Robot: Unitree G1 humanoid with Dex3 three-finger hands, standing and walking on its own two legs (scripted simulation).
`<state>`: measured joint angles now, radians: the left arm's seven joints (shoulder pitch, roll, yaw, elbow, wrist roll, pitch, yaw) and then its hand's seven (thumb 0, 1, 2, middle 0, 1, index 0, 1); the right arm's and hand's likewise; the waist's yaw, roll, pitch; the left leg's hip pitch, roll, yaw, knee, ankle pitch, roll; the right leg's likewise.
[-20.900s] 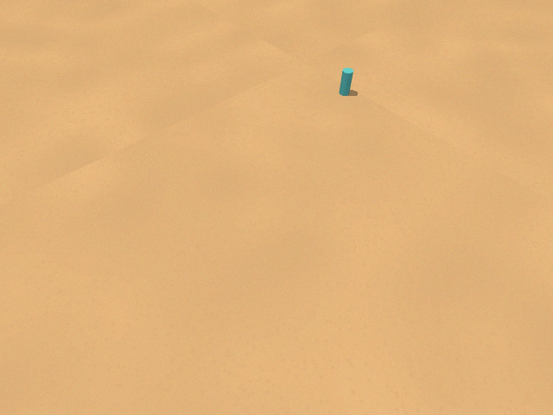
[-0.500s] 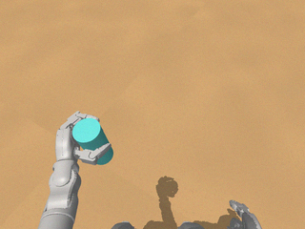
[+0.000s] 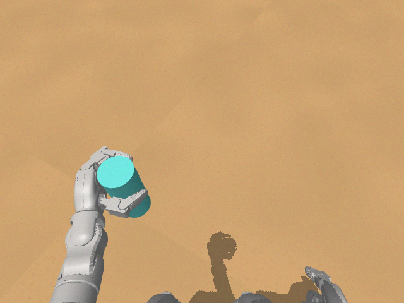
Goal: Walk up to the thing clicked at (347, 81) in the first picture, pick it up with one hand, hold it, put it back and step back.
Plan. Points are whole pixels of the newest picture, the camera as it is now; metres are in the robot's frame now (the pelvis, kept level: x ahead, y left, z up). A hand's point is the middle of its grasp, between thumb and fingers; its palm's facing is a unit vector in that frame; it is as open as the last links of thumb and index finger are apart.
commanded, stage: hold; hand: left
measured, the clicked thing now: (127, 189) +0.33 +0.17 +0.01
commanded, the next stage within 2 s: crouch in 0.44 s
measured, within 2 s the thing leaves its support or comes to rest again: neither
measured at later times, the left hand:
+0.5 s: hand (118, 184) +0.32 +0.17 +0.04, palm faces +0.15 -0.99 -0.03, open 9.5 cm
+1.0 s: hand (130, 204) +0.34 +0.18 -0.08, palm faces +0.19 -0.98 -0.02, open 9.5 cm
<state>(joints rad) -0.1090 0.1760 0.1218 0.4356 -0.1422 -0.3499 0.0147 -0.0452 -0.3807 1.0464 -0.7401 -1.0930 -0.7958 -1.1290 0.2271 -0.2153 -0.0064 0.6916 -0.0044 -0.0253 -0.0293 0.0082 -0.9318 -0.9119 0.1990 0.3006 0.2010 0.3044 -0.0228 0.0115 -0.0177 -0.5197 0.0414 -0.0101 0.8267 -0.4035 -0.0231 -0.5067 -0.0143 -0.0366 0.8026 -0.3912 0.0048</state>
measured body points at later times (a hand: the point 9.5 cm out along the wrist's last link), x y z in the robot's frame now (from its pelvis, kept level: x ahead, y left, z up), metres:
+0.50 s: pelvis -0.01 +0.00 +0.00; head +0.03 +0.01 +0.45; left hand +0.31 +0.23 +0.05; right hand +0.12 -0.24 -0.11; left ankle +0.01 +0.13 -0.70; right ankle +0.01 -0.12 -0.70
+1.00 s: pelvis -0.03 +0.00 -0.06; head +0.09 +0.02 +0.37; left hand +0.32 +0.24 -0.08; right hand +0.10 -0.26 -0.18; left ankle +0.01 +0.13 -0.70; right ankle +0.01 -0.12 -0.70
